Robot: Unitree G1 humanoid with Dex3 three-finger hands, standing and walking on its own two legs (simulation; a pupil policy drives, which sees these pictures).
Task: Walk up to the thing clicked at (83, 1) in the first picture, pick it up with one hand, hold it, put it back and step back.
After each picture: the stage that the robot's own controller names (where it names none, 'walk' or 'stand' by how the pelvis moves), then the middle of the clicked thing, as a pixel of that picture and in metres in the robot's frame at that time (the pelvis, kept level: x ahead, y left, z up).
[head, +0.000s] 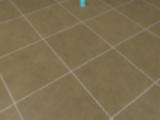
stand; (82, 2) +2.21 -0.04 -0.72
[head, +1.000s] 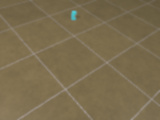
walk; (73, 15) +2.08 +0.05 -0.72
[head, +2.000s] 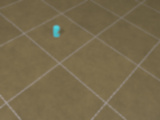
walk; (56, 31) +1.42 +0.20 -0.72
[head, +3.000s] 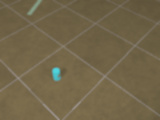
walk; (56, 74) +0.87 +0.21 -0.71
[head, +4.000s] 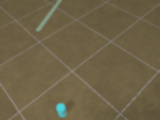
walk; (61, 110) +0.52 +0.21 -0.70
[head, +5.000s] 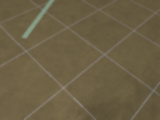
stand; out of the picture +0.31 +0.17 -0.70
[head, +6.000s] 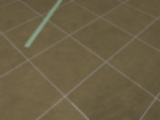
stand; out of the picture +0.28 +0.19 -0.73
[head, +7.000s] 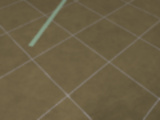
stand; out of the picture +0.30 +0.18 -0.73
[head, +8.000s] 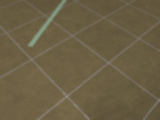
stand; out of the picture +0.29 +0.18 -0.73
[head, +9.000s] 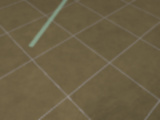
stand; out of the picture +0.28 +0.18 -0.73
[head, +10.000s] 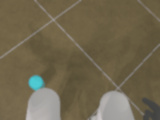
go down; (37, 83) +0.35 +0.20 -0.42
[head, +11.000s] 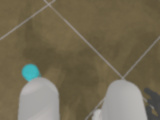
go down; (32, 74) +0.37 +0.22 -0.32
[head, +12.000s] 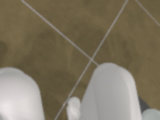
close in; out of the picture +0.36 +0.25 -0.22
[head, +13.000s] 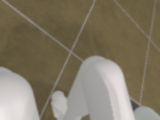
close; out of the picture +0.36 +0.26 -0.22
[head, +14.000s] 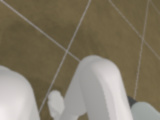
lift; out of the picture +0.35 +0.26 -0.22
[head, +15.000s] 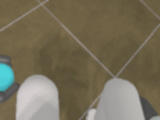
lift; (1, 80) +0.29 +0.26 -0.08
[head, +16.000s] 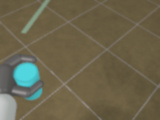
hold; (29, 82) +0.33 +0.17 +0.05
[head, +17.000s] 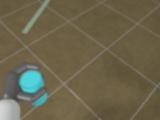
hold; (34, 88) +0.32 +0.17 +0.00
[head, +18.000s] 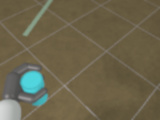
hold; (35, 89) +0.32 +0.17 +0.00
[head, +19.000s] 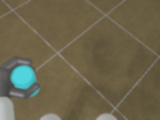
crouch; (26, 82) +0.34 +0.18 -0.05
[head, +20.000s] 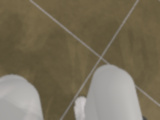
lower; out of the picture +0.39 +0.25 -0.16
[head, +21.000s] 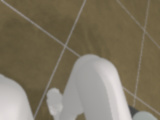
lower; out of the picture +0.38 +0.28 -0.22
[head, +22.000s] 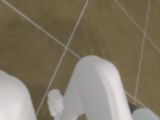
lower; out of the picture +0.38 +0.28 -0.22
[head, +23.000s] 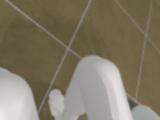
lower; out of the picture +0.37 +0.27 -0.22
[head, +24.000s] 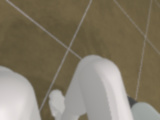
lower; out of the picture +0.37 +0.27 -0.22
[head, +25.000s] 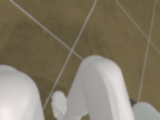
open; out of the picture +0.36 +0.25 -0.22
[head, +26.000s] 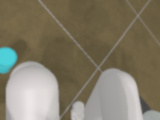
stand; (4, 61) +0.37 +0.23 -0.24
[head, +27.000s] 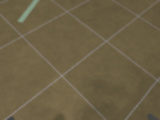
stand; out of the picture +0.31 +0.17 -0.62
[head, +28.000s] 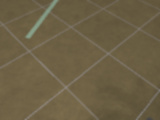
stand; out of the picture +0.32 +0.18 -0.67
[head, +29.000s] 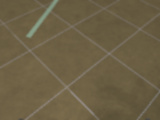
stand; out of the picture +0.31 +0.17 -0.67
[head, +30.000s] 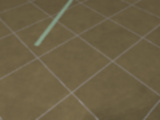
stand; out of the picture +0.34 +0.17 -0.72
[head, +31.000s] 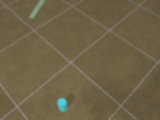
walk; (62, 105) +0.47 +0.17 -0.70
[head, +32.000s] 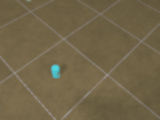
walk; (55, 71) +0.76 +0.19 -0.70
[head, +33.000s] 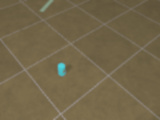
stand; (61, 69) +0.93 +0.19 -0.71
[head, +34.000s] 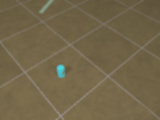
stand; (61, 71) +0.92 +0.20 -0.73
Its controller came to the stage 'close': yes
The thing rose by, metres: 0.72
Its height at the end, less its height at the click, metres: +0.00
